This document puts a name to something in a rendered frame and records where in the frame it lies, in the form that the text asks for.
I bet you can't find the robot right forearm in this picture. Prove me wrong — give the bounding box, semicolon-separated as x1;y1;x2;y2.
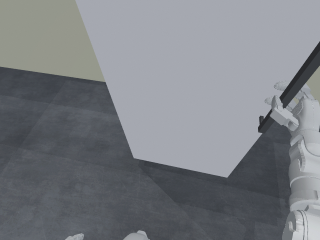
288;129;320;216

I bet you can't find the right robot hand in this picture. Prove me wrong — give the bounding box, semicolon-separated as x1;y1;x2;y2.
264;81;320;136

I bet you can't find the fridge door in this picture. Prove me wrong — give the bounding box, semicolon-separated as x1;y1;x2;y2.
75;0;320;178

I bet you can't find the robot left shin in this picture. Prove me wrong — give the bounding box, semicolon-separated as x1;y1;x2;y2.
137;230;147;236

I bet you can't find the handle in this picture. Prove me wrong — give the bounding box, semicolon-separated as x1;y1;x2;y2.
258;42;320;134

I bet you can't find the right robot upper arm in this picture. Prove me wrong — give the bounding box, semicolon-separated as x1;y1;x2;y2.
282;210;320;240

